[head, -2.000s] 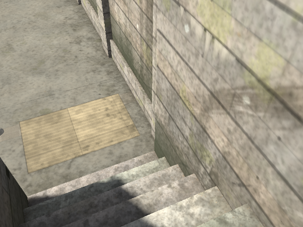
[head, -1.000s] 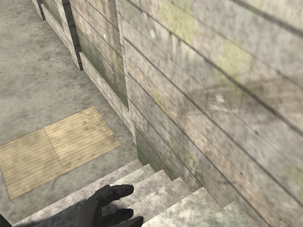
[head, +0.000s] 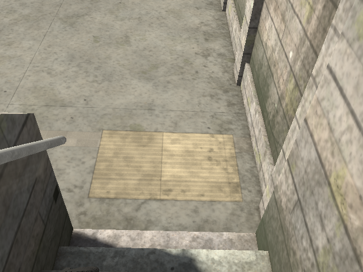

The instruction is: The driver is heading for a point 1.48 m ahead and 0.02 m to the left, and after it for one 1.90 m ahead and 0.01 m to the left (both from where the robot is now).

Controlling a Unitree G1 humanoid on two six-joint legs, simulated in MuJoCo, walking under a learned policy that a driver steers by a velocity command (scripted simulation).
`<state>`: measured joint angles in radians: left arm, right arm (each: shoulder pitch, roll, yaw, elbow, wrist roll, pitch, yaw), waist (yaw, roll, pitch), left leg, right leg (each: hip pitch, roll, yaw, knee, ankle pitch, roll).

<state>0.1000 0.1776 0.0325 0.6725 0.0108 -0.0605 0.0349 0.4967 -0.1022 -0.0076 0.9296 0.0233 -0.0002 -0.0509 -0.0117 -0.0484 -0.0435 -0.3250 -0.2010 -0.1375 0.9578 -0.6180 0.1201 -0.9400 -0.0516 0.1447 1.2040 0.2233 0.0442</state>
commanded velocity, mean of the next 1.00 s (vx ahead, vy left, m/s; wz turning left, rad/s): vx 0.50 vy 0.00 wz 0.19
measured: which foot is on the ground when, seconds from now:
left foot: down 0.00-0.20, up 0.22-0.72, down 0.74-1.00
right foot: up 0.00-0.18, down 0.20-0.74, up 0.76-1.00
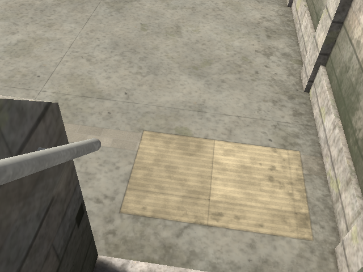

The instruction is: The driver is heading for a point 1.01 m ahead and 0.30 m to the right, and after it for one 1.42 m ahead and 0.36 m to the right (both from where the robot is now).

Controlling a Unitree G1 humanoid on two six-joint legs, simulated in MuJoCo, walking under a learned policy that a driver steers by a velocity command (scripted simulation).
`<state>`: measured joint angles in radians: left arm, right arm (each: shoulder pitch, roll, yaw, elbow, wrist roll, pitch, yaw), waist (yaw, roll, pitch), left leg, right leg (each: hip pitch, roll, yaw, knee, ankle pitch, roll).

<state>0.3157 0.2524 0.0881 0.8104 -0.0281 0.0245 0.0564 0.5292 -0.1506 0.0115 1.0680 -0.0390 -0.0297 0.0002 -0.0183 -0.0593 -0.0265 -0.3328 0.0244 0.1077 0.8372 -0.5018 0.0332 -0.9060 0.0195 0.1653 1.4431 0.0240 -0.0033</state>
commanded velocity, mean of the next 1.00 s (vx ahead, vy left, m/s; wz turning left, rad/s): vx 0.50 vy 0.00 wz -0.53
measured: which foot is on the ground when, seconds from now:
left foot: down 0.00-0.30, up 0.32-0.72, down 0.74-1.00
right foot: up 0.00-0.28, down 0.30-0.76, up 0.78-1.00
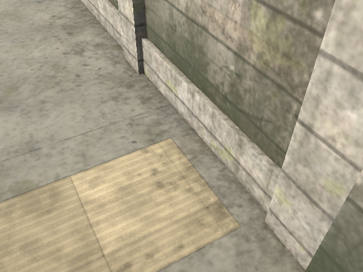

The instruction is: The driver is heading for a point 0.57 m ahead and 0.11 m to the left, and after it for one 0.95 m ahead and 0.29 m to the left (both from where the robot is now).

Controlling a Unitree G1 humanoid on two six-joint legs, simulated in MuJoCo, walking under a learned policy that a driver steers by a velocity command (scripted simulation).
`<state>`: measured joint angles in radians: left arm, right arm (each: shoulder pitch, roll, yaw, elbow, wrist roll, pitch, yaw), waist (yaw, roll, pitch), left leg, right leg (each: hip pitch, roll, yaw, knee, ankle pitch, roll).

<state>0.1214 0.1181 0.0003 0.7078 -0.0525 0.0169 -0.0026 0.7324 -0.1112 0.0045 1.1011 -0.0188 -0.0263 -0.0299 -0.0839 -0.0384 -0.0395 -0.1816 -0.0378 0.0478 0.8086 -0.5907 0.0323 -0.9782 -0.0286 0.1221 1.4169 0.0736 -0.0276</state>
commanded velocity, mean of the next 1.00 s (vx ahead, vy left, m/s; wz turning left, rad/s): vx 0.42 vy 0.00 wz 0.30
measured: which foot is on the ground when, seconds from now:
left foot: down 0.00-0.28, up 0.30-0.78, down 0.80-1.00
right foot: up 0.00-0.28, down 0.30-0.80, up 0.82-1.00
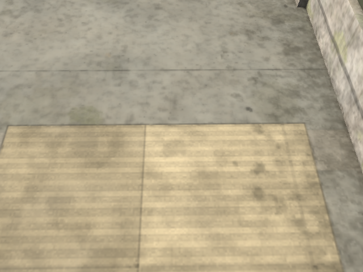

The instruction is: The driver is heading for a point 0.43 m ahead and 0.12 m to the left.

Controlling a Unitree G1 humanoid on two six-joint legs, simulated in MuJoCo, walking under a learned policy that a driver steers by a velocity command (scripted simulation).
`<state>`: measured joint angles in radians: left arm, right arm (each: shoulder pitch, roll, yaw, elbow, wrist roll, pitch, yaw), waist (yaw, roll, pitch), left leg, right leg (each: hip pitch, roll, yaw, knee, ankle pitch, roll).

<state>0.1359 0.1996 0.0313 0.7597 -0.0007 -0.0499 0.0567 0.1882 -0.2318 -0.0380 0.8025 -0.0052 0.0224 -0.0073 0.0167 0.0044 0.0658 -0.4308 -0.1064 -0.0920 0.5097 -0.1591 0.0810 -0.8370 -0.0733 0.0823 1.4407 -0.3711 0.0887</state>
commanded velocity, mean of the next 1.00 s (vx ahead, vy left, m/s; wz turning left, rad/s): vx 0.03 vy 0.00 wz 0.59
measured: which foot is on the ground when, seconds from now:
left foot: down 0.00-0.18, up 0.20-0.52, down 0.54-1.00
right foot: up 0.00-0.14, down 0.16-0.56, up 0.58-1.00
